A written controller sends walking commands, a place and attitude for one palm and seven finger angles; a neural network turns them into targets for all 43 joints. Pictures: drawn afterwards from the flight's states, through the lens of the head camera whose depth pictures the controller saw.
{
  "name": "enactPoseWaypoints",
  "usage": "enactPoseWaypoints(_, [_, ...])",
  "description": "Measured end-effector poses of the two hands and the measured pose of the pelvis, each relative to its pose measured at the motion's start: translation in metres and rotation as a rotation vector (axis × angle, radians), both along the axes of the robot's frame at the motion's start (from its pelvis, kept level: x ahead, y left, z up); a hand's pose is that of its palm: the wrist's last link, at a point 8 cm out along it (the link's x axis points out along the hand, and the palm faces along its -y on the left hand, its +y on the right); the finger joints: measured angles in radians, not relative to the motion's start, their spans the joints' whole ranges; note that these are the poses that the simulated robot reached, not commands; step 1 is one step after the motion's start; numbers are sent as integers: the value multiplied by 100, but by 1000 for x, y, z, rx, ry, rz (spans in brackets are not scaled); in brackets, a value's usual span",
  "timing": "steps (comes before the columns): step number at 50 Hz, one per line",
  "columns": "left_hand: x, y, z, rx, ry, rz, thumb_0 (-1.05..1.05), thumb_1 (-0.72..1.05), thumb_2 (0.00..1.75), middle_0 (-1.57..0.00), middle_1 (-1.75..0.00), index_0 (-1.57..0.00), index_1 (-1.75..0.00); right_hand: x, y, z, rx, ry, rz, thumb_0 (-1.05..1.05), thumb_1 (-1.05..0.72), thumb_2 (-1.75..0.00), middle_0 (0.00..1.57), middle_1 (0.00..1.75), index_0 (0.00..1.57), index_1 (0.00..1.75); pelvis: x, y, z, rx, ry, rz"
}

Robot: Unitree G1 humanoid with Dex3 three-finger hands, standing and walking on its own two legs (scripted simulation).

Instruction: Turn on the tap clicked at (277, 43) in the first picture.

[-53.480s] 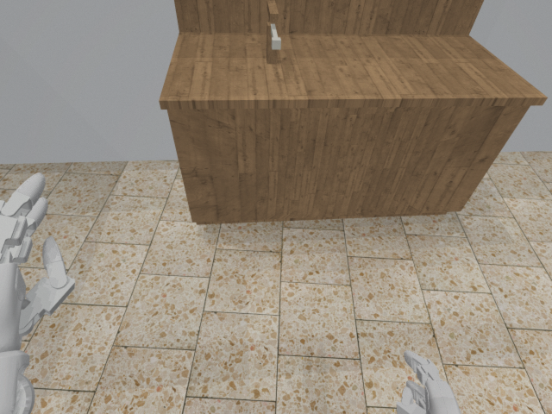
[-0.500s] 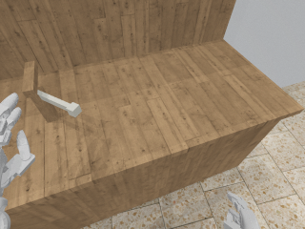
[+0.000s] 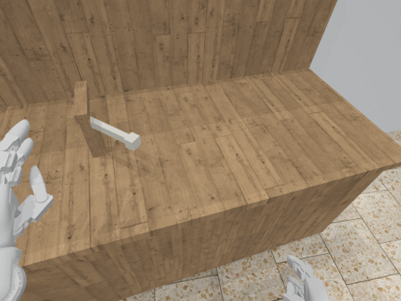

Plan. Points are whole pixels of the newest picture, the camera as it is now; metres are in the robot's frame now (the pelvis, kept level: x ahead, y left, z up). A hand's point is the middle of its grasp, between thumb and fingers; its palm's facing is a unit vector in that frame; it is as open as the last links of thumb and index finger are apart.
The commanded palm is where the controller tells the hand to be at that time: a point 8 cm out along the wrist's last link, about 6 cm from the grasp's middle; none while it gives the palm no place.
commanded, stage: come to a stop and stand still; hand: left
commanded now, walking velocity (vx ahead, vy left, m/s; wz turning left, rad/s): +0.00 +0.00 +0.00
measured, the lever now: (132, 141) +0.43 +0.21 +0.06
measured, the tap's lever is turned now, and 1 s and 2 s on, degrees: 44 44 44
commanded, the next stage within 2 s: look again from close up in 0.18 s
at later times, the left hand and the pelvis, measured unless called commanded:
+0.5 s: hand (77, 190) +0.23 +0.23 +0.15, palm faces +0.30 -0.87 -0.39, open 7.4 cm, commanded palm +0.17 +0.28 +0.18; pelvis +0.01 +0.00 +0.00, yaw -1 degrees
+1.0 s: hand (63, 224) +0.19 +0.23 +0.13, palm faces +0.31 -0.86 -0.40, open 7.4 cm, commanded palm +0.13 +0.26 +0.18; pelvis -0.03 -0.01 +0.00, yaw -2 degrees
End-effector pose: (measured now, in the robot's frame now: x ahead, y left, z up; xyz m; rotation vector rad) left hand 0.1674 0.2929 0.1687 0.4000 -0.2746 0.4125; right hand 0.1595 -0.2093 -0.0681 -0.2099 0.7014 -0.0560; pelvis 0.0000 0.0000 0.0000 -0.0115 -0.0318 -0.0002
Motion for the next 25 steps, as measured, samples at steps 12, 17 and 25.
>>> enactPoseWaypoints(12, [27, -17, 10, 46, -6, -90, 1, 89, 90, -21, -30, -20, -30, 3, -8, -4, -1, 34, -19, 1, -90, -90, 20, 30, 21, 30, 7, -2, 1, -5, 12, 0])
enactPoseWaypoints(17, [44, 17, 48, 258, -135, -33, 1, 89, 90, -22, -30, -21, -31, 1, -17, -8, -33, 50, 28, 1, -91, -90, 20, 30, 20, 30, 3, -9, -2, -3, 26, -6])
enactPoseWaypoints(25, [28, -24, -3, 59, 45, -141, 1, 90, 90, -21, -30, -20, -30, -5, -30, -8, 1, -1, -52, 1, -91, -90, 20, 30, 20, 30, 8, -1, -3, 2, 10, -21])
